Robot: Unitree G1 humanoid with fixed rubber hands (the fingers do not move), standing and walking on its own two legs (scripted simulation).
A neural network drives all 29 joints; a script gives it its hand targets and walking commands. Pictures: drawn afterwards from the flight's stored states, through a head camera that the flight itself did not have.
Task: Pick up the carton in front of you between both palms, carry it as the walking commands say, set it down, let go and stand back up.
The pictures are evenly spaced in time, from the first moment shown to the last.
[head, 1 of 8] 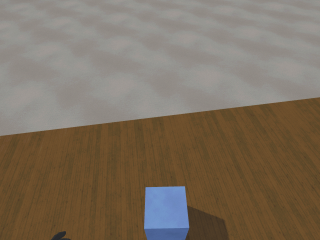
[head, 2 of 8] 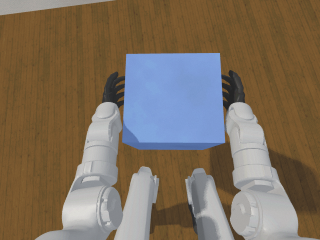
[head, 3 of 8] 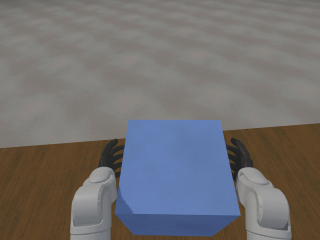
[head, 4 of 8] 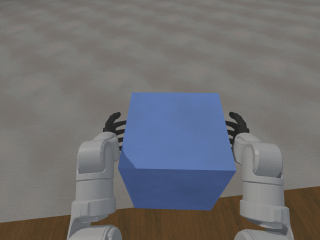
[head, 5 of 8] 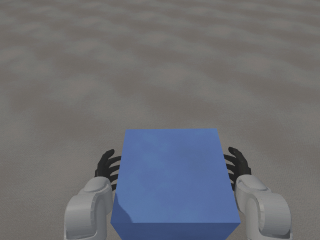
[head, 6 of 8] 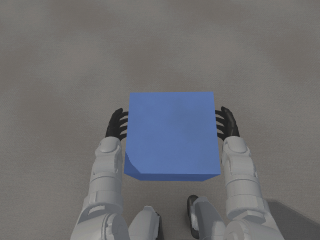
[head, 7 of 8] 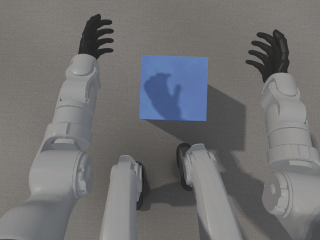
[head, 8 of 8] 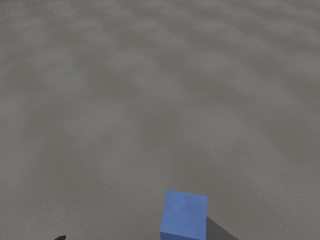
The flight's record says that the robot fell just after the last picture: no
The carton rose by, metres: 0.70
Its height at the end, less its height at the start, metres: -0.13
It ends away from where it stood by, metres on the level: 2.89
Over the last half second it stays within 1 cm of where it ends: yes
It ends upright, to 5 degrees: yes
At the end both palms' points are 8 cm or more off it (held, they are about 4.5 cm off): yes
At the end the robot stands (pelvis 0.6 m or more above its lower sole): yes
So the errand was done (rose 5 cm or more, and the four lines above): yes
